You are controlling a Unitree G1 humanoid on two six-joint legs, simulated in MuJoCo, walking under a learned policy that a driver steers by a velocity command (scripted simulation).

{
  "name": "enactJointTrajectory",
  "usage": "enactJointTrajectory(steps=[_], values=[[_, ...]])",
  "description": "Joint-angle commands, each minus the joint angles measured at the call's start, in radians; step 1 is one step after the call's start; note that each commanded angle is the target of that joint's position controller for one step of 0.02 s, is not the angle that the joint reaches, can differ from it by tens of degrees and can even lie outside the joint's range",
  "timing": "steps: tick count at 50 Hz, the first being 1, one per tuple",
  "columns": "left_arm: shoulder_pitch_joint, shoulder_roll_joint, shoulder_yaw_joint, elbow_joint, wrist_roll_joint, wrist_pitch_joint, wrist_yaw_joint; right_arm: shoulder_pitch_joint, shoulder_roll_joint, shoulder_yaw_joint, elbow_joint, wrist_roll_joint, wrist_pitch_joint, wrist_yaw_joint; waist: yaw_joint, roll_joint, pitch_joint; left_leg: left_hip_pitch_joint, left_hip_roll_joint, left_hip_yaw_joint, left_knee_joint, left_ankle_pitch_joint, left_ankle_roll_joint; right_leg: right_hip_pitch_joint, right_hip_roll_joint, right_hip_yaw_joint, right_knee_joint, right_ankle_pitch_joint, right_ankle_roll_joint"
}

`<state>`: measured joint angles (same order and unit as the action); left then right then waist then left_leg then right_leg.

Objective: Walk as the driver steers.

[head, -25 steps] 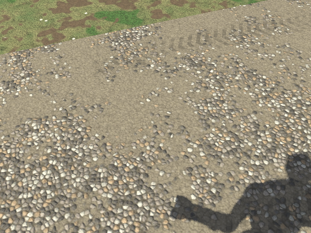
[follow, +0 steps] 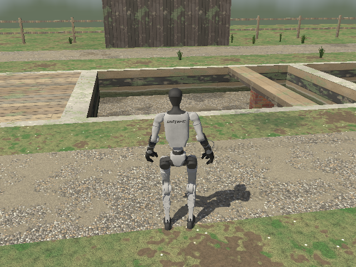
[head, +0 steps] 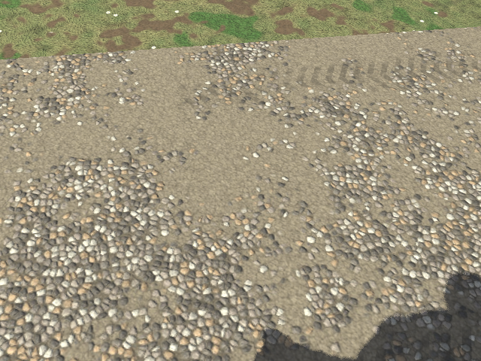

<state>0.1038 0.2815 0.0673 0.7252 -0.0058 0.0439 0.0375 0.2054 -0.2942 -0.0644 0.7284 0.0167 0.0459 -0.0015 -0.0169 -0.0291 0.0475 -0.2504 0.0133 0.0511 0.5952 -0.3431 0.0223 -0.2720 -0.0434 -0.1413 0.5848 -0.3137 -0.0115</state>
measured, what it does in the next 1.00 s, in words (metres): steps on the spot, turning left: right foot, then left foot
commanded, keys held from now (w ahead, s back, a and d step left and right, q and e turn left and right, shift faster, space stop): q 0.46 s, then no key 0.30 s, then e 0.24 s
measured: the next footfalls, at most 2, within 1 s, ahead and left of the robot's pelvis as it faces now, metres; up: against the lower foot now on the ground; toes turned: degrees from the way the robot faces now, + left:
right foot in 0.50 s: +0.09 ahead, -0.11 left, +0.00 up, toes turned +24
left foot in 0.84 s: -0.03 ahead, +0.12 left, +0.00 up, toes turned +18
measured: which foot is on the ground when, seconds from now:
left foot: down 0.00-0.50, up 0.52-0.82, down 0.84-1.00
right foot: down 0.00-0.00, up 0.02-0.48, down 0.50-0.90, up 0.92-1.00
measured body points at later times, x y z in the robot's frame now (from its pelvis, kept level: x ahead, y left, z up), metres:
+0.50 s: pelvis +0.01 -0.01 +0.01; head +0.04 +0.00 +0.46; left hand +0.08 +0.31 -0.08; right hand +0.25 -0.24 -0.08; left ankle -0.02 +0.10 -0.73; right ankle +0.05 -0.13 -0.73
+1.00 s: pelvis +0.00 +0.00 +0.00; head +0.01 +0.02 +0.45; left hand +0.02 +0.30 -0.11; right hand +0.22 -0.21 -0.09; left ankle -0.07 +0.11 -0.73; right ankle +0.05 -0.12 -0.72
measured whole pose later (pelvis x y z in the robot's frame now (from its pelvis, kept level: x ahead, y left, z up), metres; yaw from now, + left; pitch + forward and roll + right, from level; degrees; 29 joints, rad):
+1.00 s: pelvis +0.00 +0.00 +0.00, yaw +17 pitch +0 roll +1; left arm 0.20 0.29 0.04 0.77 -0.01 0.01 0.00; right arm 0.19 -0.26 -0.05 0.68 -0.02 0.03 -0.04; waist 0.03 -0.04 0.05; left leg -0.19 0.00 0.01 0.53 -0.33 0.00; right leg -0.31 -0.01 0.06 0.65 -0.33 0.02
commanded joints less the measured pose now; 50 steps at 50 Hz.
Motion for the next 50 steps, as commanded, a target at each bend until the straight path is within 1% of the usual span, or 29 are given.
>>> enactJointTrajectory(steps=[1, 2, 3, 4, 5, 7, 13, 17, 20, 22, 24, 25, 26, 27, 28, 29, 30, 31, 34, 36, 38, 39, 41, 42, 43, 44, 45, 48, 50], values=[[-0.093, 0.064, 0.020, -0.117, 0.033, -0.017, 0.006, 0.089, -0.276, -0.071, -0.067, -0.021, -0.022, -0.008, -0.024, 0.360, -0.091, 0.222, 0.357, -0.560, -0.255, 0.716, 0.278, -0.318, 0.075, 0.037, 0.350, -0.280, 0.064], [-0.136, 0.092, 0.029, -0.119, 0.028, -0.023, 0.007, 0.105, -0.229, -0.057, -0.082, -0.045, -0.042, -0.004, -0.067, 0.229, -0.141, 0.237, 0.381, -0.575, -0.269, 0.708, 0.359, -0.367, 0.072, 0.179, 0.542, -0.392, 0.069], [-0.105, 0.111, 0.038, -0.105, 0.009, -0.022, 0.001, 0.063, -0.208, -0.049, -0.085, -0.043, -0.058, -0.004, -0.031, 0.161, -0.127, 0.226, 0.333, -0.484, -0.258, 0.663, 0.318, -0.382, 0.047, 0.214, 0.601, -0.318, 0.062], [-0.074, 0.115, 0.044, -0.081, 0.005, -0.020, 0.003, 0.007, -0.197, -0.051, -0.094, -0.024, -0.063, -0.009, -0.002, 0.104, -0.111, 0.218, 0.270, -0.416, -0.246, 0.600, 0.260, -0.394, 0.034, 0.220, 0.593, -0.233, 0.064], [-0.063, 0.127, 0.049, -0.072, 0.011, -0.018, 0.008, -0.029, -0.174, -0.042, -0.102, -0.004, -0.061, -0.014, 0.009, 0.096, -0.098, 0.221, 0.245, -0.391, -0.244, 0.587, 0.227, -0.407, 0.023, 0.227, 0.564, -0.169, 0.073], [-0.038, 0.113, 0.047, -0.063, 0.010, -0.022, 0.006, -0.027, -0.159, -0.033, -0.112, -0.001, -0.051, -0.025, 0.020, 0.120, -0.122, 0.196, 0.200, -0.352, -0.244, 0.637, 0.214, -0.343, 0.041, 0.216, 0.566, -0.084, 0.096], [-0.065, 0.097, 0.039, -0.070, 0.001, -0.035, 0.005, 0.003, -0.190, -0.047, -0.129, -0.004, -0.030, -0.038, -0.008, 0.153, -0.110, 0.204, 0.168, -0.394, -0.241, 0.492, 0.210, -0.306, 0.058, 0.227, 0.317, -0.029, 0.124], [-0.067, 0.104, 0.039, -0.073, -0.003, -0.049, -0.004, -0.021, -0.203, -0.053, -0.147, -0.007, -0.020, -0.033, -0.015, 0.182, -0.095, 0.125, 0.154, -0.461, -0.230, 0.401, 0.212, -0.214, 0.076, 0.236, 0.194, -0.047, 0.118], [-0.051, 0.112, 0.042, -0.074, -0.007, -0.065, -0.016, -0.048, -0.202, -0.055, -0.162, -0.005, -0.012, -0.027, -0.012, 0.196, -0.111, 0.117, 0.147, -0.522, -0.198, 0.458, 0.207, -0.151, 0.090, 0.240, 0.109, -0.063, 0.103], [-0.026, 0.116, 0.044, -0.071, -0.010, -0.076, -0.026, -0.068, -0.197, -0.055, -0.172, 0.003, -0.007, -0.025, -0.001, 0.203, -0.127, 0.129, 0.138, -0.563, -0.166, 0.514, 0.195, -0.103, 0.097, 0.238, 0.016, -0.045, 0.088], [0.047, 0.118, 0.049, -0.048, -0.007, -0.086, -0.035, -0.108, -0.180, -0.049, -0.184, 0.016, 0.000, -0.032, 0.046, 0.191, -0.143, 0.100, 0.096, -0.551, -0.113, 0.461, 0.141, 0.027, 0.086, 0.213, -0.208, 0.144, 0.060], [0.066, 0.150, 0.057, -0.045, 0.005, -0.087, -0.033, -0.074, -0.146, -0.039, -0.182, 0.009, -0.001, -0.035, 0.034, 0.137, -0.163, 0.031, 0.051, -0.507, -0.053, 0.305, 0.089, 0.140, -0.007, 0.277, -0.251, 0.265, 0.025], [0.039, 0.201, 0.059, -0.069, 0.021, -0.080, -0.027, 0.003, -0.084, -0.021, -0.170, -0.019, -0.005, -0.031, -0.022, -0.103, -0.180, -0.091, -0.078, -0.352, 0.155, -0.081, 0.027, 0.233, -0.210, 0.487, -0.271, 0.479, -0.061], [0.045, 0.220, 0.060, -0.059, 0.051, -0.079, -0.034, -0.013, -0.148, -0.042, -0.195, -0.009, -0.013, -0.036, -0.021, -0.252, -0.116, -0.253, -0.162, -0.254, 0.341, -0.366, -0.025, 0.164, -0.336, 0.684, -0.276, 0.574, -0.245], [0.022, 0.175, 0.048, -0.075, 0.034, -0.085, -0.035, 0.018, -0.214, -0.062, -0.170, -0.016, -0.017, -0.040, -0.015, -0.150, -0.105, -0.272, -0.106, -0.270, 0.507, -0.327, -0.060, 0.144, -0.345, 0.655, -0.277, 0.514, -0.289], [-0.010, 0.138, 0.036, -0.077, 0.022, -0.085, -0.032, 0.010, -0.223, -0.071, -0.149, -0.010, -0.015, -0.038, -0.021, -0.102, -0.086, -0.278, -0.096, -0.266, 0.564, -0.256, -0.076, 0.130, -0.279, 0.556, -0.262, 0.461, -0.249], [-0.028, 0.126, 0.030, -0.078, 0.012, -0.083, -0.030, 0.017, -0.193, -0.067, -0.127, -0.010, -0.006, -0.042, -0.025, -0.076, -0.080, -0.279, -0.091, -0.262, 0.578, -0.207, -0.093, 0.134, -0.219, 0.482, -0.254, 0.400, -0.208], [-0.033, 0.116, 0.024, -0.074, 0.002, -0.081, -0.027, 0.010, -0.169, -0.060, -0.127, -0.010, 0.000, -0.042, -0.014, -0.083, -0.070, -0.291, -0.091, -0.264, 0.586, -0.165, -0.108, 0.141, -0.204, 0.456, -0.247, 0.425, -0.204], [-0.001, 0.099, 0.012, -0.052, 0.010, -0.070, -0.019, -0.026, -0.096, -0.032, -0.138, -0.002, -0.001, -0.035, 0.006, -0.123, -0.091, -0.224, -0.067, -0.194, 0.421, -0.120, -0.129, 0.167, -0.150, 0.356, -0.241, 0.484, -0.203], [0.001, 0.113, 0.013, -0.046, 0.010, -0.062, -0.018, -0.052, -0.064, -0.014, -0.144, -0.009, -0.004, -0.031, 0.023, -0.147, -0.108, -0.137, -0.026, -0.136, 0.243, -0.133, -0.131, 0.171, -0.144, 0.333, -0.229, 0.491, -0.200], [0.032, 0.146, 0.020, -0.036, 0.007, -0.051, -0.020, -0.063, -0.068, -0.011, -0.143, -0.005, -0.007, -0.028, 0.048, -0.165, -0.111, -0.068, -0.021, -0.091, 0.101, -0.119, -0.127, 0.165, -0.155, 0.348, -0.220, 0.498, -0.208], [0.042, 0.137, 0.014, -0.028, 0.004, -0.048, -0.023, -0.047, -0.065, -0.011, -0.128, -0.005, -0.008, -0.028, 0.044, -0.157, -0.112, -0.014, -0.021, -0.091, -0.001, -0.062, -0.120, 0.149, -0.150, 0.361, -0.212, 0.486, -0.203], [0.053, 0.116, 0.000, -0.009, -0.015, -0.051, -0.031, 0.013, -0.067, -0.013, -0.092, -0.019, -0.012, -0.027, 0.003, -0.122, -0.088, 0.147, -0.033, -0.078, -0.293, 0.188, -0.081, 0.077, -0.119, 0.363, -0.198, 0.447, -0.152], [0.086, 0.114, -0.004, -0.001, -0.009, -0.064, -0.037, 0.024, -0.120, -0.022, -0.098, -0.028, -0.014, -0.035, 0.014, -0.069, -0.110, 0.262, 0.032, -0.146, -0.275, 0.315, -0.050, 0.002, -0.103, 0.362, -0.190, 0.378, -0.093], [0.099, 0.102, -0.008, -0.012, 0.011, -0.080, -0.046, 0.026, -0.206, -0.041, -0.103, -0.037, -0.012, -0.045, 0.046, 0.080, -0.127, 0.289, 0.127, -0.211, -0.185, 0.466, 0.002, -0.057, -0.029, 0.286, -0.140, 0.245, -0.033], [0.069, 0.090, -0.012, -0.016, 0.004, -0.082, -0.046, 0.014, -0.178, -0.039, -0.094, -0.040, -0.011, -0.037, 0.037, 0.182, -0.137, 0.180, 0.153, -0.219, -0.188, 0.349, 0.065, -0.008, 0.024, 0.217, -0.111, 0.066, 0.011], [0.026, 0.114, -0.008, -0.024, 0.003, -0.077, -0.043, -0.019, -0.137, -0.029, -0.109, -0.039, -0.016, -0.031, 0.020, 0.166, -0.096, 0.146, 0.150, -0.228, -0.216, 0.254, 0.084, -0.024, 0.037, 0.206, -0.067, 0.065, 0.034], [0.022, 0.130, 0.007, -0.040, -0.011, -0.051, -0.030, 0.006, -0.158, -0.041, -0.101, -0.032, -0.028, -0.041, 0.002, 0.218, -0.032, 0.117, 0.203, -0.263, -0.240, 0.258, 0.110, -0.129, 0.049, 0.184, 0.063, 0.067, 0.031], [0.042, 0.118, 0.014, -0.048, -0.013, -0.039, -0.034, -0.007, -0.146, -0.038, -0.113, -0.032, -0.034, -0.053, 0.004, 0.255, -0.029, 0.098, 0.288, -0.297, -0.240, 0.403, 0.170, -0.173, 0.043, 0.158, 0.232, -0.155, 0.028]])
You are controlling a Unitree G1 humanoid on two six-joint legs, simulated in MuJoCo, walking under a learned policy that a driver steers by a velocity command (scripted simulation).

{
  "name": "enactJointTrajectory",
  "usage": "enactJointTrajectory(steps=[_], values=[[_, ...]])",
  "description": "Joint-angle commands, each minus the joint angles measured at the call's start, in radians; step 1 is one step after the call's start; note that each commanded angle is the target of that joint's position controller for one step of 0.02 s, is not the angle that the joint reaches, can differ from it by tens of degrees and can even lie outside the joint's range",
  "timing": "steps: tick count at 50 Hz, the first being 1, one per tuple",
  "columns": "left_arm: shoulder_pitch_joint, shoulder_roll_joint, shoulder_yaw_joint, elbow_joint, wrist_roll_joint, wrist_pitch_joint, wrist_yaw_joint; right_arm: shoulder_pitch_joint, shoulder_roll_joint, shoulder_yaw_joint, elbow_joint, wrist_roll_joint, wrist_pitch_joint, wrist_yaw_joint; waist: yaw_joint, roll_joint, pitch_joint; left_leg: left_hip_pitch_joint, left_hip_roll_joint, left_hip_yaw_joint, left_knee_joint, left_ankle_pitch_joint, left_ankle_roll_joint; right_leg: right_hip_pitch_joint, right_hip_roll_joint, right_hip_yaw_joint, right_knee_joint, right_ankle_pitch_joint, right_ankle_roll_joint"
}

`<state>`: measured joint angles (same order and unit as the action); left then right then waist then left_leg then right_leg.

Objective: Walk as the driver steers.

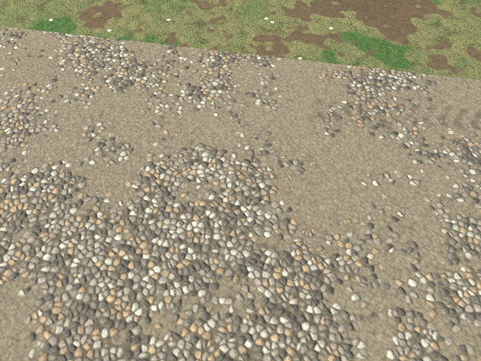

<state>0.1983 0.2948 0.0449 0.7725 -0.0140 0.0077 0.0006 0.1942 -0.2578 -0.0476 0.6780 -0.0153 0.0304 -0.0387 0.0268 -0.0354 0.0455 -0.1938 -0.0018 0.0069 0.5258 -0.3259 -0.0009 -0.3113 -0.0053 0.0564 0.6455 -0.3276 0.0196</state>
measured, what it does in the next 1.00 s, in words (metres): walks ahead, turning right: right foot, then left foot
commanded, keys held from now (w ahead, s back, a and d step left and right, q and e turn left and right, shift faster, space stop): e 0.22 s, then w+e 0.38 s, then w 0.16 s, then no key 0.22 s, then q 0.02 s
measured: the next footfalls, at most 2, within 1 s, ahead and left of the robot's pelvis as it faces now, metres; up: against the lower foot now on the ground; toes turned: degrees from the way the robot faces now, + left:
right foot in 0.20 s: +0.03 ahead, -0.13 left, +0.00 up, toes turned -8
left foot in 0.74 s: +0.28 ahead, +0.03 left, +0.00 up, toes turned -27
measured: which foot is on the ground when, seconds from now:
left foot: down 0.00-0.20, up 0.22-0.72, down 0.74-1.00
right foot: up 0.00-0.18, down 0.20-0.74, up 0.76-1.00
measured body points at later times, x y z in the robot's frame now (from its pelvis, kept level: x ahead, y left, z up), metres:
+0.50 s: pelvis +0.04 -0.05 +0.02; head +0.05 -0.09 +0.47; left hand +0.18 +0.20 -0.07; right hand +0.14 -0.37 -0.08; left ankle +0.15 +0.11 -0.67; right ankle +0.00 -0.12 -0.73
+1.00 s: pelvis +0.23 -0.06 +0.01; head +0.27 -0.06 +0.46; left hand +0.49 +0.10 -0.09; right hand +0.17 -0.33 -0.10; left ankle +0.25 +0.05 -0.73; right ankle +0.23 -0.22 -0.69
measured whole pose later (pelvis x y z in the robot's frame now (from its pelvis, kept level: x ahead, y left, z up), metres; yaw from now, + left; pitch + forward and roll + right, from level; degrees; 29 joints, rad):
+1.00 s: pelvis +0.23 -0.06 +0.01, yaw -25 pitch +2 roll +1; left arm 0.17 0.29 0.04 0.67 0.00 -0.03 0.01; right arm 0.29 -0.25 -0.04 0.81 0.00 -0.07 0.01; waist -0.05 -0.05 0.05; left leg -0.13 -0.05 -0.01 0.31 -0.21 0.04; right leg -0.54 -0.03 0.07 0.81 -0.26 0.05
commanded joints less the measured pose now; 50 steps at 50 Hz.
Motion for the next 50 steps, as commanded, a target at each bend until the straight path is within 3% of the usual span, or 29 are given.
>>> enactJointTrajectory(steps=[1, 3, 5, 7, 9, 10, 11, 12, 13, 14, 15, 16, 19, 21, 24, 30, 33, 35, 36, 37, 38, 39, 40, 42, 43, 45, 47, 50], values=[[-0.059, 0.104, 0.041, -0.103, -0.007, 0.003, -0.001, 0.003, -0.180, -0.055, -0.068, -0.002, -0.022, -0.019, -0.051, 0.251, -0.025, 0.053, 0.349, -0.273, -0.172, 0.475, 0.229, -0.182, -0.012, -0.033, 0.285, -0.252, 0.000], [-0.053, 0.084, 0.040, -0.112, -0.010, 0.018, -0.009, -0.028, -0.191, -0.061, -0.068, 0.008, -0.027, -0.018, -0.036, 0.179, -0.018, 0.066, 0.353, -0.224, -0.159, 0.550, 0.231, -0.212, -0.049, -0.028, 0.305, -0.260, 0.009], [-0.039, 0.077, 0.036, -0.115, -0.010, 0.027, -0.019, -0.072, -0.205, -0.068, -0.072, 0.018, -0.022, -0.014, -0.031, 0.170, -0.045, 0.056, 0.318, -0.145, -0.134, 0.582, 0.204, -0.140, -0.050, -0.066, 0.226, -0.168, 0.017], [-0.014, 0.088, 0.041, -0.123, -0.013, 0.031, -0.032, -0.083, -0.207, -0.070, -0.070, 0.027, -0.012, -0.011, -0.024, 0.180, -0.074, 0.052, 0.297, -0.089, -0.086, 0.569, 0.179, -0.060, -0.026, -0.111, 0.113, -0.078, 0.010], [0.054, 0.102, 0.055, -0.112, -0.010, 0.033, -0.035, -0.076, -0.191, -0.066, -0.058, 0.044, -0.010, -0.008, 0.009, 0.145, -0.102, 0.003, 0.255, -0.018, 0.035, 0.446, 0.118, 0.087, 0.028, -0.148, -0.097, 0.103, -0.025], [0.076, 0.158, 0.074, -0.119, -0.003, 0.029, -0.023, -0.006, -0.156, -0.058, -0.039, 0.031, -0.015, -0.002, 0.001, -0.004, -0.110, -0.103, 0.183, 0.067, 0.220, 0.242, 0.040, 0.207, -0.011, -0.021, -0.206, 0.340, -0.069], [0.081, 0.307, 0.101, -0.160, 0.004, 0.020, -0.005, -0.015, -0.086, -0.031, -0.089, -0.030, -0.018, 0.001, -0.030, -0.313, -0.109, -0.405, 0.026, 0.100, 0.547, -0.355, -0.077, 0.338, -0.311, 0.432, -0.243, 0.791, -0.238], [0.146, 0.276, 0.086, -0.164, 0.038, -0.006, -0.019, -0.085, -0.127, -0.041, -0.109, -0.003, -0.025, -0.004, 0.052, -0.202, -0.228, -0.447, -0.020, -0.077, 0.699, -0.421, -0.068, 0.316, -0.388, 0.578, -0.315, 0.560, -0.397], [0.135, 0.248, 0.079, -0.155, 0.029, -0.028, -0.024, -0.104, -0.162, -0.052, -0.110, 0.027, -0.029, -0.001, 0.037, -0.113, -0.167, -0.507, 0.010, -0.103, 0.736, -0.335, -0.046, 0.311, -0.347, 0.533, -0.355, 0.234, -0.378], [0.110, 0.210, 0.071, -0.146, 0.003, -0.038, -0.019, -0.111, -0.177, -0.059, -0.103, 0.030, -0.036, 0.003, 0.021, -0.064, -0.108, -0.550, 0.043, -0.106, 0.684, -0.226, -0.021, 0.290, -0.294, 0.492, -0.383, -0.076, -0.318], [0.081, 0.180, 0.059, -0.150, -0.010, -0.038, -0.011, -0.127, -0.187, -0.065, -0.090, 0.025, -0.041, 0.002, 0.019, -0.041, -0.058, -0.565, 0.065, -0.106, 0.630, -0.137, -0.012, 0.262, -0.264, 0.471, -0.412, -0.236, -0.275], [0.062, 0.174, 0.050, -0.155, -0.008, -0.037, 0.000, -0.131, -0.187, -0.067, -0.091, 0.020, -0.049, 0.006, 0.008, -0.062, -0.028, -0.539, 0.068, -0.107, 0.578, -0.060, -0.013, 0.227, -0.231, 0.450, -0.443, -0.271, -0.256], [0.090, 0.166, 0.046, -0.165, 0.008, -0.046, 0.019, -0.119, -0.155, -0.063, -0.074, 0.016, -0.084, 0.024, 0.005, -0.067, -0.040, -0.500, 0.044, -0.091, 0.473, 0.094, -0.028, 0.249, -0.185, 0.384, -0.475, -0.139, -0.245], [0.115, 0.168, 0.048, -0.158, 0.005, -0.054, 0.023, -0.130, -0.141, -0.059, -0.066, 0.013, -0.099, 0.027, 0.011, -0.053, -0.040, -0.492, 0.031, -0.086, 0.369, 0.144, -0.044, 0.262, -0.169, 0.350, -0.472, -0.057, -0.245], [0.134, 0.179, 0.053, -0.147, -0.001, -0.053, 0.027, -0.168, -0.122, -0.051, -0.068, 0.018, -0.112, 0.032, 0.024, -0.082, -0.021, -0.450, 0.014, -0.088, 0.212, 0.186, -0.072, 0.229, -0.150, 0.332, -0.466, -0.030, -0.243], [0.163, 0.196, 0.063, -0.130, -0.014, -0.042, 0.024, -0.248, -0.124, -0.041, -0.088, 0.034, -0.143, 0.054, 0.055, -0.089, -0.001, -0.337, -0.014, -0.097, 0.019, 0.195, -0.074, 0.162, -0.145, 0.386, -0.412, -0.041, -0.247], [0.162, 0.172, 0.054, -0.120, -0.010, -0.042, 0.017, -0.209, -0.144, -0.045, -0.077, 0.038, -0.160, 0.063, 0.040, -0.112, -0.016, -0.219, -0.008, -0.078, -0.026, 0.202, -0.043, 0.155, -0.158, 0.409, -0.380, 0.002, -0.232], [0.153, 0.144, 0.045, -0.116, -0.009, -0.039, 0.012, -0.130, -0.153, -0.052, -0.055, 0.033, -0.168, 0.061, -0.008, -0.117, -0.033, -0.087, -0.012, -0.047, -0.099, 0.210, -0.006, 0.141, -0.135, 0.399, -0.314, 0.080, -0.206], [0.150, 0.115, 0.036, -0.118, -0.003, -0.041, 0.012, -0.053, -0.171, -0.062, -0.039, 0.026, -0.170, 0.053, -0.048, -0.110, -0.073, 0.038, 0.008, -0.062, -0.118, 0.196, 0.024, 0.108, -0.098, 0.368, -0.227, 0.150, -0.178], [0.138, 0.060, 0.015, -0.132, 0.010, -0.044, 0.010, 0.089, -0.216, -0.073, -0.021, 0.013, -0.172, 0.046, -0.110, -0.003, -0.180, 0.236, 0.150, -0.219, -0.135, 0.120, 0.088, 0.018, -0.034, 0.279, 0.031, 0.117, -0.136], [0.200, 0.023, 0.003, -0.170, -0.014, -0.056, 0.017, 0.189, -0.330, -0.101, 0.018, -0.002, -0.162, 0.053, -0.082, 0.304, -0.243, 0.451, 0.339, -0.648, -0.241, -0.116, 0.244, -0.284, 0.112, 0.134, 0.334, -0.164, -0.066], [0.199, 0.116, 0.023, -0.152, -0.026, -0.063, 0.025, 0.174, -0.250, -0.085, 0.022, 0.017, -0.160, 0.064, -0.083, 0.257, -0.149, 0.412, 0.387, -0.771, -0.293, -0.201, 0.273, -0.437, 0.078, 0.154, 0.484, -0.244, -0.045], [0.142, 0.155, 0.035, -0.142, -0.023, -0.063, 0.025, 0.132, -0.183, -0.064, 0.017, 0.021, -0.158, 0.063, -0.081, 0.179, -0.046, 0.327, 0.355, -0.634, -0.273, -0.046, 0.251, -0.461, 0.046, 0.171, 0.538, -0.173, -0.042], [0.086, 0.139, 0.035, -0.144, 0.008, -0.059, 0.022, 0.060, -0.132, -0.043, 0.006, 0.011, -0.148, 0.060, -0.051, 0.105, -0.023, 0.223, 0.280, -0.403, -0.245, 0.419, 0.223, -0.409, 0.004, 0.120, 0.521, -0.087, -0.016], [0.080, 0.128, 0.036, -0.146, 0.016, -0.056, 0.016, 0.038, -0.117, -0.032, 0.006, 0.008, -0.145, 0.057, -0.030, 0.119, -0.042, 0.184, 0.249, -0.317, -0.240, 0.589, 0.206, -0.355, -0.023, 0.099, 0.476, -0.061, -0.005], [0.086, 0.077, 0.023, -0.138, 0.018, -0.048, 0.009, 0.023, -0.114, -0.025, 0.025, 0.010, -0.142, 0.055, -0.015, 0.150, -0.067, 0.122, 0.202, -0.209, -0.241, 0.800, 0.203, -0.268, -0.026, 0.035, 0.376, -0.031, 0.026], [0.048, 0.036, 0.006, -0.152, 0.019, -0.043, 0.009, 0.018, -0.145, -0.029, 0.047, 0.013, -0.131, 0.045, -0.018, 0.158, -0.080, 0.092, 0.186, -0.147, -0.241, 0.896, 0.209, -0.211, -0.027, 0.001, 0.238, 0.022, 0.045], [-0.022, 0.029, -0.002, -0.161, 0.018, -0.041, 0.006, 0.046, -0.185, -0.034, 0.074, 0.023, -0.106, 0.035, -0.049, 0.159, -0.109, 0.070, 0.169, -0.110, -0.232, 0.888, 0.192, -0.094, -0.009, -0.031, 0.056, 0.165, 0.042]])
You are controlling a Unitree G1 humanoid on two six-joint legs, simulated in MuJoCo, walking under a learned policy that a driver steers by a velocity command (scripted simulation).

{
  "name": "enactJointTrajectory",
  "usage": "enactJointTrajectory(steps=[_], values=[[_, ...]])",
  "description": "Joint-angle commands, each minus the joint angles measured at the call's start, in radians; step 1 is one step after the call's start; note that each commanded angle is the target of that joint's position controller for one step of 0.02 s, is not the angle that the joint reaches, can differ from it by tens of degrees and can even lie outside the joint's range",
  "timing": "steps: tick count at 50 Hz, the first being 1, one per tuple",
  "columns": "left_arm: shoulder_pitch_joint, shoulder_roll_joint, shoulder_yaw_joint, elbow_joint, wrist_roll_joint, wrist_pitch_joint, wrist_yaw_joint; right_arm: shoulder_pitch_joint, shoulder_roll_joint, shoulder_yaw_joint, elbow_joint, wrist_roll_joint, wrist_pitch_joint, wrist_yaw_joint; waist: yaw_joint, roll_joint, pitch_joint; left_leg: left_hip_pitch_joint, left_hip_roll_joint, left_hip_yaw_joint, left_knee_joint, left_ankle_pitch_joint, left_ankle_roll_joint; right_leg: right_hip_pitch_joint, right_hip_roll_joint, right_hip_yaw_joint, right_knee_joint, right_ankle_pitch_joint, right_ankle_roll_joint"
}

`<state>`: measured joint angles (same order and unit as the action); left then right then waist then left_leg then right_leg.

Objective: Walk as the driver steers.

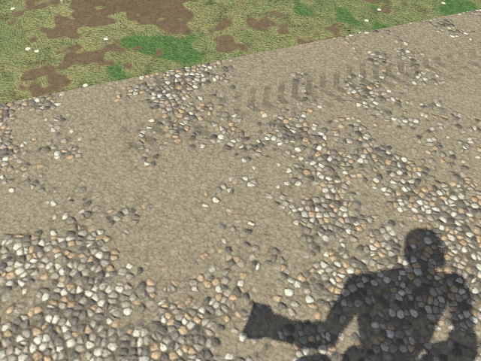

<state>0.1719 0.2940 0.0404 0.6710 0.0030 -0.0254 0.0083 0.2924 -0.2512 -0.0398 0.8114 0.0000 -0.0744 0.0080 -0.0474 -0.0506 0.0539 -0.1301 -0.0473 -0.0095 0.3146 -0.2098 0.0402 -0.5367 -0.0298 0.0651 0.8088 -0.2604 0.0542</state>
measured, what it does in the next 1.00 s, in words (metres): walks ahead, turning left: right foot, then left foot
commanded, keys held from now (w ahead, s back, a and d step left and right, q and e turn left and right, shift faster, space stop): q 0.12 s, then w+q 0.74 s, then w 0.02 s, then w+e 0.12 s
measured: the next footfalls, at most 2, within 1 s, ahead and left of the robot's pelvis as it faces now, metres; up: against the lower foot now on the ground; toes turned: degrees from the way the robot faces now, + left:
right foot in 0.14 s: +0.18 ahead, -0.13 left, +0.00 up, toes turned +5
left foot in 0.58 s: +0.22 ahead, +0.17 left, +0.00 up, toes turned +20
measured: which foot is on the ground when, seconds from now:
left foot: down 0.00-0.16, up 0.18-0.56, down 0.58-1.00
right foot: up 0.00-0.12, down 0.14-0.58, up 0.60-1.00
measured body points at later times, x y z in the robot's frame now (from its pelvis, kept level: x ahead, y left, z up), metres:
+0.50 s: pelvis +0.14 +0.02 -0.01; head +0.15 +0.04 +0.44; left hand +0.16 +0.33 -0.12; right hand +0.35 -0.21 -0.10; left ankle +0.18 +0.16 -0.72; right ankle +0.14 -0.13 -0.75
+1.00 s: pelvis +0.35 +0.14 -0.01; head +0.38 +0.18 +0.44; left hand +0.48 +0.46 -0.09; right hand +0.49 -0.12 -0.11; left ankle +0.18 +0.16 -0.75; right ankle +0.58 +0.11 -0.71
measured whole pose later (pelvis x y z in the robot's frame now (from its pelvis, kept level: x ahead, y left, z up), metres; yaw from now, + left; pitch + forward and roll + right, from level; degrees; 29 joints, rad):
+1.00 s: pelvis +0.35 +0.14 -0.01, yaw +28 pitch +2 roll -1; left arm -0.02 0.27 0.04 0.68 -0.01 -0.10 -0.06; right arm 0.43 -0.29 -0.05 0.77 0.02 -0.04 -0.03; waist -0.08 -0.05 0.04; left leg 0.05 -0.07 -0.13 0.29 -0.37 0.08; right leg -0.59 0.00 0.01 0.49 0.10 0.00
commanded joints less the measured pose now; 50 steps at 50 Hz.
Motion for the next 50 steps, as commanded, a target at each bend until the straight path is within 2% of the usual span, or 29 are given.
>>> enactJointTrajectory(steps=[1, 4, 6, 7, 8, 9, 10, 11, 12, 14, 17, 20, 23, 25, 26, 27, 28, 29, 30, 31, 32, 33, 34, 35, 38, 40, 42, 47, 50], values=[[-0.017, 0.041, 0.007, -0.065, 0.002, -0.008, -0.002, -0.035, -0.196, -0.041, -0.048, 0.012, 0.006, -0.012, 0.019, 0.169, -0.119, 0.013, 0.216, -0.106, -0.010, 0.748, 0.147, 0.153, 0.028, -0.040, -0.145, 0.125, 0.003], [-0.052, 0.071, 0.021, -0.079, 0.002, -0.013, -0.001, -0.034, -0.209, -0.041, -0.038, 0.029, 0.023, -0.014, 0.027, 0.164, -0.096, 0.031, 0.225, -0.172, 0.042, 0.638, 0.136, 0.194, 0.051, -0.030, -0.265, 0.150, -0.029], [-0.010, 0.105, 0.039, -0.068, 0.007, -0.021, 0.007, -0.050, -0.203, -0.038, -0.042, 0.037, 0.029, -0.017, 0.070, 0.135, -0.100, -0.010, 0.188, -0.199, 0.120, 0.505, 0.086, 0.340, 0.037, -0.018, -0.432, 0.332, -0.074], [0.039, 0.161, 0.054, -0.071, 0.021, -0.022, 0.019, -0.039, -0.165, -0.026, -0.056, 0.019, 0.022, -0.017, 0.080, 0.073, -0.179, -0.087, 0.142, -0.179, 0.212, 0.347, 0.043, 0.509, -0.075, 0.065, -0.393, 0.564, -0.120], [0.097, 0.218, 0.071, -0.075, 0.026, -0.005, 0.030, 0.046, -0.102, -0.005, -0.061, 0.001, 0.014, -0.013, 0.069, -0.101, -0.282, -0.287, 0.044, -0.109, 0.394, -0.078, -0.009, 0.738, -0.263, 0.219, -0.330, 0.699, -0.243], [0.169, 0.187, 0.071, -0.053, 0.007, 0.015, 0.027, 0.050, -0.112, -0.003, -0.065, 0.023, 0.019, -0.014, 0.119, -0.204, -0.331, -0.427, 0.003, -0.045, 0.590, -0.484, -0.038, 0.771, -0.384, 0.393, -0.410, 0.449, -0.346], [0.178, 0.142, 0.058, -0.042, -0.002, 0.013, 0.022, 0.009, -0.178, -0.027, -0.068, 0.042, 0.031, -0.012, 0.133, -0.118, -0.242, -0.506, 0.047, -0.065, 0.738, -0.483, -0.045, 0.691, -0.363, 0.415, -0.486, 0.098, -0.338], [0.133, 0.120, 0.051, -0.042, -0.009, 0.006, 0.020, -0.030, -0.184, -0.035, -0.079, 0.041, 0.042, -0.013, 0.115, -0.089, -0.166, -0.552, 0.083, -0.061, 0.793, -0.397, -0.045, 0.617, -0.320, 0.373, -0.536, -0.149, -0.298], [0.072, 0.112, 0.047, -0.043, -0.014, -0.005, 0.016, -0.035, -0.181, -0.040, -0.083, 0.032, 0.056, -0.015, 0.091, -0.100, -0.105, -0.552, 0.101, -0.052, 0.790, -0.339, -0.053, 0.527, -0.291, 0.323, -0.584, -0.231, -0.270], [0.008, 0.111, 0.048, -0.037, -0.005, -0.027, 0.012, -0.029, -0.150, -0.038, -0.087, 0.021, 0.067, -0.018, 0.060, -0.116, -0.039, -0.500, 0.126, -0.040, 0.768, -0.227, -0.066, 0.392, -0.248, 0.217, -0.656, -0.200, -0.246], [-0.009, 0.117, 0.058, -0.023, 0.000, -0.053, 0.011, -0.049, -0.114, -0.029, -0.109, 0.017, 0.061, -0.009, 0.054, -0.083, -0.044, -0.456, 0.151, -0.022, 0.672, -0.110, -0.069, 0.360, -0.237, 0.089, -0.686, -0.075, -0.249], [-0.018, 0.154, 0.073, -0.010, -0.007, -0.061, 0.004, -0.086, -0.098, -0.019, -0.132, 0.013, 0.055, 0.010, 0.057, -0.058, -0.056, -0.370, 0.161, -0.002, 0.512, -0.037, -0.057, 0.335, -0.234, -0.010, -0.682, -0.014, -0.246], [0.006, 0.187, 0.087, 0.011, -0.020, -0.057, -0.010, -0.115, -0.122, -0.022, -0.152, 0.017, 0.060, 0.019, 0.068, -0.047, -0.050, -0.327, 0.151, 0.025, 0.422, -0.036, -0.040, 0.350, -0.260, -0.038, -0.665, -0.050, -0.242], [0.004, 0.193, 0.090, 0.021, -0.032, -0.049, -0.018, -0.111, -0.136, -0.028, -0.161, 0.019, 0.065, 0.022, 0.056, -0.036, -0.037, -0.293, 0.144, 0.046, 0.371, -0.049, -0.016, 0.358, -0.278, -0.054, -0.635, -0.101, -0.225], [-0.006, 0.190, 0.089, 0.025, -0.039, -0.043, -0.019, -0.087, -0.136, -0.031, -0.155, 0.017, 0.066, 0.022, 0.036, -0.021, -0.033, -0.241, 0.130, 0.074, 0.331, -0.040, 0.000, 0.336, -0.272, -0.080, -0.595, -0.135, -0.208], [-0.004, 0.176, 0.085, 0.029, -0.039, -0.039, -0.020, -0.044, -0.141, -0.038, -0.138, 0.016, 0.069, 0.020, 0.017, -0.004, -0.036, -0.163, 0.102, 0.104, 0.310, -0.056, 0.014, 0.296, -0.256, -0.112, -0.530, -0.161, -0.188], [0.004, 0.145, 0.074, 0.032, -0.027, -0.036, -0.020, 0.042, -0.169, -0.056, -0.112, 0.022, 0.071, 0.013, -0.018, 0.031, -0.057, -0.043, 0.067, 0.109, 0.283, -0.088, 0.040, 0.237, -0.217, -0.162, -0.392, -0.133, -0.159], [-0.001, 0.076, 0.049, 0.020, 0.000, -0.037, -0.021, 0.183, -0.260, -0.093, -0.083, 0.032, 0.070, 0.001, -0.072, 0.223, -0.088, 0.114, 0.156, -0.092, 0.157, -0.147, 0.105, 0.108, -0.123, -0.259, -0.026, -0.091, -0.092], [-0.046, 0.029, 0.031, -0.070, 0.015, -0.054, -0.015, 0.208, -0.403, -0.113, -0.114, 0.020, 0.051, 0.002, -0.051, 0.453, -0.101, 0.274, 0.366, -0.698, -0.067, -0.399, 0.293, -0.290, 0.066, -0.178, 0.331, -0.344, -0.024], [-0.071, 0.111, 0.045, -0.067, -0.024, -0.077, -0.018, 0.187, -0.320, -0.089, -0.137, 0.013, 0.024, 0.015, -0.071, 0.286, -0.121, 0.286, 0.416, -0.783, -0.147, -0.477, 0.328, -0.392, 0.026, -0.007, 0.452, -0.313, -0.049], [-0.075, 0.144, 0.052, -0.067, -0.044, -0.093, -0.026, 0.147, -0.258, -0.069, -0.146, 0.009, 0.006, 0.019, -0.044, 0.248, -0.077, 0.245, 0.400, -0.690, -0.129, -0.408, 0.295, -0.409, -0.018, 0.011, 0.439, -0.213, -0.080], [-0.053, 0.144, 0.053, -0.045, -0.029, -0.101, -0.025, 0.101, -0.215, -0.057, -0.159, 0.010, 0.000, 0.020, -0.014, 0.176, -0.059, 0.192, 0.357, -0.577, -0.095, -0.284, 0.257, -0.361, -0.053, 0.009, 0.389, -0.123, -0.086], [-0.056, 0.139, 0.055, -0.034, -0.002, -0.104, -0.022, 0.058, -0.195, -0.049, -0.167, 0.012, 0.005, 0.016, 0.006, 0.138, -0.046, 0.140, 0.317, -0.486, -0.085, -0.150, 0.228, -0.310, -0.072, 0.009, 0.307, -0.056, -0.079], [-0.058, 0.135, 0.057, -0.032, 0.008, -0.100, -0.025, 0.039, -0.187, -0.043, -0.177, 0.007, 0.008, 0.009, 0.023, 0.146, -0.049, 0.098, 0.282, -0.421, -0.093, -0.042, 0.210, -0.245, -0.076, 0.008, 0.254, -0.004, -0.070], [-0.092, 0.101, 0.050, -0.034, 0.011, -0.085, -0.028, 0.062, -0.207, -0.050, -0.172, 0.009, 0.006, -0.012, 0.027, 0.120, -0.060, 0.088, 0.236, -0.308, -0.101, 0.234, 0.204, -0.198, -0.032, -0.022, 0.120, 0.128, -0.027], [-0.151, 0.071, 0.038, -0.048, 0.008, -0.080, -0.028, 0.089, -0.210, -0.053, -0.156, 0.016, 0.010, -0.027, 0.015, 0.113, -0.043, 0.073, 0.206, -0.259, -0.095, 0.292, 0.184, -0.178, -0.007, -0.024, -0.016, 0.217, -0.007], [-0.218, 0.050, 0.028, -0.063, 0.000, -0.081, -0.035, 0.114, -0.208, -0.054, -0.139, 0.018, 0.015, -0.036, -0.005, 0.139, -0.026, 0.040, 0.180, -0.234, -0.092, 0.277, 0.162, -0.128, 0.020, -0.030, -0.145, 0.302, -0.001], [-0.317, 0.043, 0.017, -0.080, -0.011, -0.097, -0.066, 0.170, -0.194, -0.052, -0.087, 0.021, 0.018, -0.041, -0.050, 0.148, 0.013, 0.081, 0.222, -0.233, -0.094, 0.225, 0.148, -0.069, 0.022, -0.044, -0.305, 0.422, -0.034], [-0.304, 0.067, 0.023, -0.079, -0.017, -0.099, -0.073, 0.172, -0.199, -0.055, -0.063, 0.014, 0.025, -0.040, -0.037, 0.168, 0.027, 0.182, 0.261, -0.214, -0.048, 0.369, 0.132, -0.070, 0.021, -0.063, -0.333, 0.320, -0.089]])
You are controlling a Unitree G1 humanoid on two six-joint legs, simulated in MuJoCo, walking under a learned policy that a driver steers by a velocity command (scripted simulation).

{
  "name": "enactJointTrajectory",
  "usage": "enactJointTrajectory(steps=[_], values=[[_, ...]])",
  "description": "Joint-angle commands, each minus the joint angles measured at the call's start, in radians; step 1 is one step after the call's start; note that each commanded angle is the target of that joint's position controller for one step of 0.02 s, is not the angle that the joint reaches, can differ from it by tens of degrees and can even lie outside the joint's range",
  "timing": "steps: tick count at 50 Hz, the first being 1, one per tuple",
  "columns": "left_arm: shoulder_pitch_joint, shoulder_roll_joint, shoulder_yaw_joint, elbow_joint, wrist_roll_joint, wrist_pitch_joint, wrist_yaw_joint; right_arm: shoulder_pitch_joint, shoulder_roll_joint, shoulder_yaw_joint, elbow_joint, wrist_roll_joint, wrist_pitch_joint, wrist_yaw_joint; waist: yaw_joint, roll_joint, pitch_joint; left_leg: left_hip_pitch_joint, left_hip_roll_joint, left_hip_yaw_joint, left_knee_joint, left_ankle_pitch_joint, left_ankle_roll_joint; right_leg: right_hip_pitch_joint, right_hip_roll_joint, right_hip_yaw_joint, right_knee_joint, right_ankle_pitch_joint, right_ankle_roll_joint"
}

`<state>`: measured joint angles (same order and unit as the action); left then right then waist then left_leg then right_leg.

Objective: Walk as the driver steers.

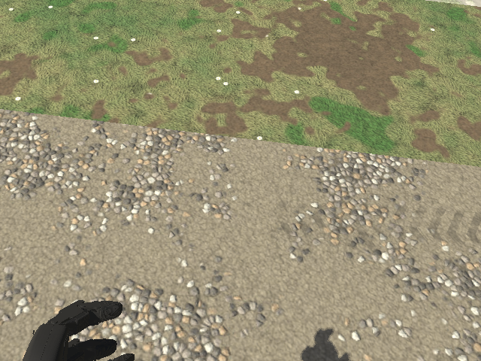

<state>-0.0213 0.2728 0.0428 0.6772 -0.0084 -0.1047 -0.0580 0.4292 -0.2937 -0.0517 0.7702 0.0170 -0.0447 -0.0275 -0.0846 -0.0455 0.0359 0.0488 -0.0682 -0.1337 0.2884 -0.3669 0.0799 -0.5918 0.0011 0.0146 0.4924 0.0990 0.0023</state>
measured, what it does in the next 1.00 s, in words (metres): walks ahead, turning right: right foot, then left foot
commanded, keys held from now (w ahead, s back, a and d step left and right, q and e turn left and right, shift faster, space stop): w+e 0.68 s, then no key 0.32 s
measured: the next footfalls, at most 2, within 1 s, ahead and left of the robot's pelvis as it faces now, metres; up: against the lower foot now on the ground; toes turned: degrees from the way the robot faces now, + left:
right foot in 0.08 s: +0.24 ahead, -0.11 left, +0.00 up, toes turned +0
left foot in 0.54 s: +0.52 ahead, +0.07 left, +0.00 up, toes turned -19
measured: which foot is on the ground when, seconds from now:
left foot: down 0.00-0.10, up 0.12-0.52, down 0.54-0.98, up 1.00-1.00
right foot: up 0.00-0.06, down 0.08-0.54, up 0.56-0.96, down 0.98-1.00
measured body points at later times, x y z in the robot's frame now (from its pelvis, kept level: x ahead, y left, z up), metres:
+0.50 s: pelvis +0.30 -0.02 +0.00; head +0.34 -0.03 +0.45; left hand +0.37 +0.27 -0.12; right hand +0.51 -0.29 -0.06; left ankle +0.49 +0.09 -0.72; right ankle +0.20 -0.11 -0.74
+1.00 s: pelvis +0.52 -0.08 -0.01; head +0.56 -0.10 +0.44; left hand +0.83 +0.04 -0.08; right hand +0.43 -0.36 -0.13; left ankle +0.49 +0.08 -0.73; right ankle +0.58 -0.22 -0.74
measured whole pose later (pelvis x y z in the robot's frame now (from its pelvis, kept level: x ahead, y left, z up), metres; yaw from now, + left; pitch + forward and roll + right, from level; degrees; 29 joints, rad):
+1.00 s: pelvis +0.52 -0.08 -0.01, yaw -25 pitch +1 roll +2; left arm 0.06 0.27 0.03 0.63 0.02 -0.03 -0.02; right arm 0.31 -0.31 -0.06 0.84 0.01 -0.06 0.00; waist -0.08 -0.02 0.05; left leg -0.12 0.02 0.09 0.55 -0.41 -0.02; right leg -0.44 0.00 0.03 0.51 -0.05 -0.04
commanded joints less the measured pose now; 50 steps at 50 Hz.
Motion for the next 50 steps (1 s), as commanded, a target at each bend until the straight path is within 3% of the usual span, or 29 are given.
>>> enactJointTrajectory(steps=[1, 2, 3, 4, 5, 6, 7, 8, 9, 11, 12, 16, 18, 21, 24, 26, 27, 28, 29, 30, 31, 33, 36, 38, 42, 45, 48, 49, 50], values=[[-0.080, 0.105, 0.028, -0.078, -0.004, -0.019, -0.005, 0.027, -0.165, -0.045, -0.021, -0.004, -0.002, -0.004, 0.017, 0.171, 0.023, 0.036, 0.280, -0.072, 0.027, 0.689, 0.082, 0.027, 0.009, -0.035, -0.017, -0.096, -0.058], [-0.019, 0.126, 0.039, -0.063, -0.001, -0.017, -0.001, 0.021, -0.175, -0.047, -0.021, -0.005, 0.002, -0.005, 0.047, 0.183, -0.029, 0.063, 0.269, -0.051, 0.111, 0.899, 0.072, 0.107, 0.041, -0.066, -0.010, -0.144, -0.084], [0.107, 0.156, 0.055, -0.029, 0.001, -0.015, 0.006, 0.002, -0.175, -0.044, -0.024, -0.010, 0.009, -0.005, 0.116, 0.172, -0.116, 0.053, 0.235, -0.008, 0.272, 1.064, 0.052, 0.272, 0.068, -0.093, -0.028, -0.124, -0.120], [0.283, 0.184, 0.063, 0.004, 0.007, -0.010, 0.011, -0.014, -0.159, -0.033, -0.040, -0.022, 0.011, -0.007, 0.195, 0.137, -0.246, -0.111, 0.211, 0.004, 0.504, 0.953, 0.027, 0.572, -0.031, 0.023, 0.021, -0.080, -0.181], [0.405, 0.274, 0.086, 0.021, 0.017, -0.006, 0.011, 0.097, -0.071, -0.007, -0.061, -0.030, -0.002, 0.000, 0.157, -0.124, -0.407, -0.505, 0.042, 0.054, 0.928, 0.380, -0.061, 0.967, -0.286, 0.507, 0.011, -0.184, -0.367], [0.417, 0.207, 0.071, 0.045, -0.019, -0.005, 0.003, 0.090, -0.091, -0.001, -0.061, -0.027, -0.024, 0.009, 0.162, -0.204, -0.437, -0.691, -0.024, -0.006, 1.068, -0.169, -0.079, 1.046, -0.340, 0.807, -0.161, -0.340, -0.408], [0.345, 0.167, 0.059, 0.034, -0.030, 0.001, 0.011, -0.030, -0.151, -0.015, -0.090, 0.003, -0.044, 0.019, 0.173, -0.118, -0.256, -0.794, 0.046, -0.033, 1.101, -0.119, -0.071, 0.921, -0.316, 0.693, -0.191, -0.442, -0.354], [0.294, 0.151, 0.054, 0.018, -0.016, 0.009, 0.020, -0.128, -0.155, -0.010, -0.113, 0.011, -0.064, 0.026, 0.165, -0.013, -0.152, -0.787, 0.087, -0.011, 1.049, -0.045, -0.061, 0.764, -0.272, 0.574, -0.217, -0.401, -0.317], [0.257, 0.140, 0.049, 0.012, -0.005, 0.013, 0.023, -0.179, -0.144, -0.011, -0.126, -0.005, -0.076, 0.026, 0.134, 0.055, -0.067, -0.768, 0.115, 0.010, 0.966, -0.001, -0.063, 0.624, -0.233, 0.495, -0.240, -0.294, -0.301], [0.235, 0.124, 0.040, 0.001, 0.008, 0.014, 0.030, -0.163, -0.126, -0.014, -0.130, -0.031, -0.075, 0.026, 0.080, 0.025, -0.050, -0.678, 0.149, 0.019, 0.851, 0.050, -0.081, 0.497, -0.177, 0.416, -0.280, -0.148, -0.294], [0.235, 0.125, 0.041, 0.001, 0.002, 0.015, 0.034, -0.149, -0.111, -0.010, -0.132, -0.035, -0.071, 0.025, 0.068, 0.002, -0.052, -0.661, 0.156, 0.028, 0.803, 0.049, -0.096, 0.467, -0.165, 0.390, -0.294, -0.108, -0.302], [0.271, 0.173, 0.056, 0.017, -0.014, 0.020, 0.056, -0.267, -0.060, 0.012, -0.176, -0.042, -0.060, 0.020, 0.093, -0.007, -0.014, -0.607, 0.136, 0.077, 0.532, 0.206, -0.145, 0.324, -0.106, 0.268, -0.311, -0.050, -0.277], [0.311, 0.184, 0.060, 0.029, -0.020, 0.030, 0.064, -0.354, -0.043, 0.018, -0.194, -0.036, -0.067, 0.024, 0.131, -0.011, -0.013, -0.531, 0.097, 0.086, 0.374, 0.372, -0.155, 0.285, -0.071, 0.239, -0.294, -0.082, -0.238], [0.377, 0.185, 0.062, 0.048, -0.028, 0.047, 0.071, -0.423, -0.062, 0.011, -0.212, -0.016, -0.074, 0.034, 0.157, -0.025, -0.027, -0.473, 0.063, 0.064, 0.264, 0.446, -0.156, 0.327, -0.088, 0.294, -0.245, -0.157, -0.211], [0.385, 0.180, 0.063, 0.048, -0.026, 0.058, 0.076, -0.414, -0.104, -0.011, -0.216, -0.007, -0.082, 0.038, 0.131, -0.050, -0.039, -0.432, 0.066, 0.031, 0.199, 0.351, -0.123, 0.422, -0.126, 0.390, -0.153, -0.206, -0.180], [0.366, 0.153, 0.055, 0.038, -0.019, 0.063, 0.073, -0.294, -0.135, -0.033, -0.188, -0.010, -0.088, 0.032, 0.059, -0.057, -0.084, -0.253, 0.080, 0.050, 0.136, 0.307, -0.072, 0.404, -0.089, 0.384, -0.028, -0.168, -0.141], [0.361, 0.096, 0.034, 0.021, -0.006, 0.059, 0.067, -0.166, -0.179, -0.049, -0.178, -0.026, -0.090, 0.024, -0.002, 0.005, -0.201, -0.035, 0.208, -0.055, 0.154, 0.259, -0.009, 0.321, -0.037, 0.324, 0.199, -0.234, -0.108], [0.475, 0.024, 0.012, -0.002, -0.022, 0.050, 0.067, -0.061, -0.259, -0.071, -0.154, -0.042, -0.075, 0.020, 0.015, 0.263, -0.349, 0.301, 0.434, -0.429, 0.113, 0.082, 0.136, 0.013, 0.103, 0.167, 0.522, -0.557, -0.040], [0.494, 0.090, 0.017, -0.008, -0.035, 0.048, 0.069, -0.038, -0.211, -0.065, -0.138, -0.023, -0.066, 0.031, 0.019, 0.342, -0.337, 0.300, 0.504, -0.665, 0.035, -0.131, 0.172, -0.154, 0.047, 0.152, 0.707, -0.693, -0.025], [0.421, 0.161, 0.037, -0.004, -0.037, 0.054, 0.070, -0.086, -0.140, -0.046, -0.149, -0.020, -0.064, 0.030, 0.003, 0.221, -0.203, 0.188, 0.460, -0.549, 0.011, -0.166, 0.136, -0.197, 0.002, 0.164, 0.778, -0.603, -0.017], [0.356, 0.169, 0.042, -0.015, -0.027, 0.060, 0.071, -0.133, -0.113, -0.037, -0.152, -0.024, -0.059, 0.029, 0.010, 0.150, -0.118, 0.076, 0.416, -0.399, 0.003, -0.048, 0.107, -0.183, -0.029, 0.129, 0.783, -0.526, -0.009], [0.311, 0.145, 0.047, -0.034, -0.016, 0.067, 0.064, -0.190, -0.076, -0.024, -0.136, -0.033, -0.059, 0.030, 0.050, 0.149, -0.034, -0.082, 0.343, -0.215, -0.046, 0.149, 0.089, -0.130, -0.081, 0.119, 0.712, -0.438, -0.001], [0.292, 0.086, 0.037, -0.049, -0.014, 0.083, 0.058, -0.206, -0.082, -0.028, -0.109, -0.030, -0.071, 0.034, 0.075, 0.152, 0.004, -0.184, 0.311, -0.062, -0.087, 0.452, 0.111, -0.066, -0.082, 0.084, 0.622, -0.416, 0.018], [0.264, 0.060, 0.026, -0.065, 0.001, 0.084, 0.059, -0.212, -0.116, -0.039, -0.085, -0.026, -0.070, 0.034, 0.087, 0.132, -0.006, -0.185, 0.314, 0.017, -0.070, 0.706, 0.129, -0.049, -0.071, 0.070, 0.500, -0.383, 0.035], [0.179, 0.041, 0.009, -0.073, 0.005, 0.069, 0.035, -0.210, -0.150, -0.044, -0.049, -0.010, -0.047, 0.024, 0.059, 0.131, -0.061, -0.196, 0.269, 0.145, -0.049, 0.786, 0.104, 0.112, -0.042, 0.008, 0.216, -0.138, 0.024], [0.124, 0.072, 0.017, -0.094, 0.006, 0.064, 0.022, -0.177, -0.175, -0.047, -0.013, 0.006, -0.036, 0.023, 0.056, 0.139, -0.077, -0.139, 0.293, 0.128, 0.011, 0.750, 0.083, 0.169, -0.023, 0.012, 0.104, -0.129, -0.010], [0.218, 0.129, 0.044, -0.063, 0.022, 0.063, 0.033, -0.175, -0.159, -0.040, 0.007, 0.016, -0.031, 0.022, 0.122, 0.105, -0.132, -0.155, 0.243, 0.147, 0.203, 0.730, 0.022, 0.387, 0.015, -0.012, -0.058, -0.013, -0.075], [0.278, 0.201, 0.061, -0.059, 0.032, 0.066, 0.048, -0.140, -0.124, -0.024, 0.004, -0.009, -0.038, 0.022, 0.135, 0.019, -0.203, -0.247, 0.181, 0.193, 0.361, 0.542, -0.037, 0.559, -0.101, 0.091, -0.034, 0.394, -0.120], [0.295, 0.223, 0.049, -0.073, 0.058, 0.077, 0.061, -0.031, -0.047, 0.011, -0.003, -0.042, -0.041, 0.033, 0.097, -0.178, -0.330, -0.513, 0.082, 0.195, 0.656, -0.120, -0.114, 0.841, -0.365, 0.384, 0.030, 0.751, -0.311]])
